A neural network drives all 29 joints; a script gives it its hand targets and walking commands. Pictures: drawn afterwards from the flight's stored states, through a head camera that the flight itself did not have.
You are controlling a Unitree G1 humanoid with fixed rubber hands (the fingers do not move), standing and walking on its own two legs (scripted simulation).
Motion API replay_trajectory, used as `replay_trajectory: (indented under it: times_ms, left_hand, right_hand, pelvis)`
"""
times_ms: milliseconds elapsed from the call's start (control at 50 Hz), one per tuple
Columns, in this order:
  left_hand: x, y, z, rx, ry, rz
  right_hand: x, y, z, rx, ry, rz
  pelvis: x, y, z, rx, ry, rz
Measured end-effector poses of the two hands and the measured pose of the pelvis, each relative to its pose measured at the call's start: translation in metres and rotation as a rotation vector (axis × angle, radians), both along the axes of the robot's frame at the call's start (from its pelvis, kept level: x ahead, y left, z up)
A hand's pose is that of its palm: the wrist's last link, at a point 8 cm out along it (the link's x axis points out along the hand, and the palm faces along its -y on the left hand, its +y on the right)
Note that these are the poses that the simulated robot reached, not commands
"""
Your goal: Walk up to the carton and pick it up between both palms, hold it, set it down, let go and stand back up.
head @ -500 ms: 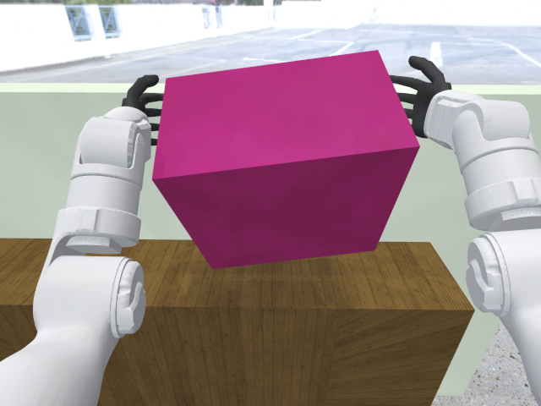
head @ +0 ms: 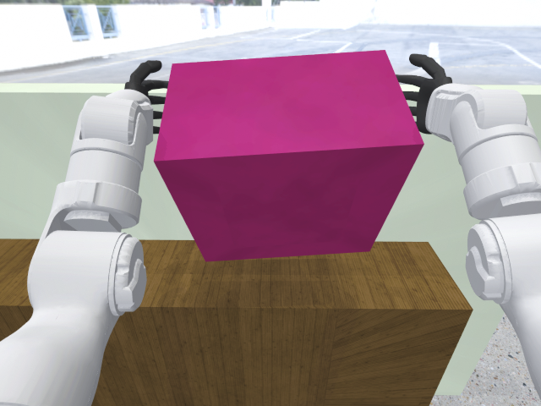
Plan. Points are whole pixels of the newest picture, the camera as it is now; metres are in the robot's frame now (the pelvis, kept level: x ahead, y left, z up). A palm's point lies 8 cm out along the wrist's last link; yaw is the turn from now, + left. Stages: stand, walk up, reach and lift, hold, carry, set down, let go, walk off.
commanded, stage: hold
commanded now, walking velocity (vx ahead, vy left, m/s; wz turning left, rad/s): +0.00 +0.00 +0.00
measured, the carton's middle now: (283, 169) +0.41 +0.01 +0.25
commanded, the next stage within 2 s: none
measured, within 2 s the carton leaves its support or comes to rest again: neither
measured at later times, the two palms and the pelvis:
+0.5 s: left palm (142, 105) +0.36 +0.20 +0.37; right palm (437, 107) +0.37 -0.19 +0.37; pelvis +0.00 +0.00 +0.00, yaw +0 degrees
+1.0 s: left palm (142, 105) +0.36 +0.20 +0.37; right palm (436, 106) +0.37 -0.19 +0.37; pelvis +0.00 +0.00 +0.00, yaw +0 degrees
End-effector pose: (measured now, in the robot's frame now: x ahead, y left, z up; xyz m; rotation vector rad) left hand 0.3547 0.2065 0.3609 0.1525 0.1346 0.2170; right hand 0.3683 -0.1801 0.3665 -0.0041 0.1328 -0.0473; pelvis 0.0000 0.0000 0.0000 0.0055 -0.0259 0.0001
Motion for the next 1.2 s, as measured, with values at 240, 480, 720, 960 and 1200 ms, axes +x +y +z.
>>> replay_trajectory:
  times_ms: [240,480,720,960,1200]
  left_hand:
    - [0.0043,-0.0074,0.0068,0.0,-0.02,-0.024]
    - [0.0044,-0.0068,0.0058,0.006,-0.014,-0.017]
    - [0.0039,-0.0069,0.0067,0.007,-0.016,-0.017]
    - [0.0041,-0.0069,0.0062,0.007,-0.014,-0.017]
    - [0.0041,-0.0071,0.0068,0.009,-0.016,-0.016]
  right_hand:
    - [0.0002,-0.0066,-0.0011,-0.013,0.005,-0.034]
    - [-0.0001,-0.0059,-0.0013,-0.017,0.007,-0.029]
    - [-0.0001,-0.0055,-0.0011,-0.026,0.007,-0.033]
    - [-0.0002,-0.0052,-0.0002,-0.025,0.005,-0.037]
    - [-0.0006,-0.0051,0.0017,-0.024,0.001,-0.04]
  pelvis:
    - [0.0024,0.0008,0.0004,-0.001,0.003,0.0]
    - [0.0023,0.0008,0.0004,-0.001,0.003,0.0]
    - [0.0022,0.0008,0.0004,-0.001,0.003,0.0]
    - [0.0023,0.0008,0.0004,-0.001,0.003,0.0]
    - [0.0023,0.0008,0.0004,-0.001,0.003,0.0]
